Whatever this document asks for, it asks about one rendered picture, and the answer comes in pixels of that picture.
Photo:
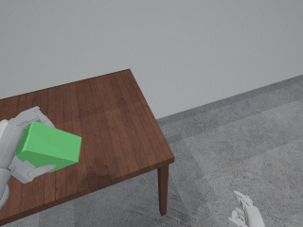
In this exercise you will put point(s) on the table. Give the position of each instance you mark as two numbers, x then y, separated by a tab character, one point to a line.
120	139

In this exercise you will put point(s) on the left robot forearm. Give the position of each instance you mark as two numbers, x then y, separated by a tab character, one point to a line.
4	188

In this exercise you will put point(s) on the sponge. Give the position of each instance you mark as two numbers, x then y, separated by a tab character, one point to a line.
43	145

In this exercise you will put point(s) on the left robot hand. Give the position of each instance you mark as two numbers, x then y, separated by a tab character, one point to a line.
11	133

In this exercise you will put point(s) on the right robot hand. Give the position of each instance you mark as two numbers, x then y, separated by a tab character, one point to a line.
250	217

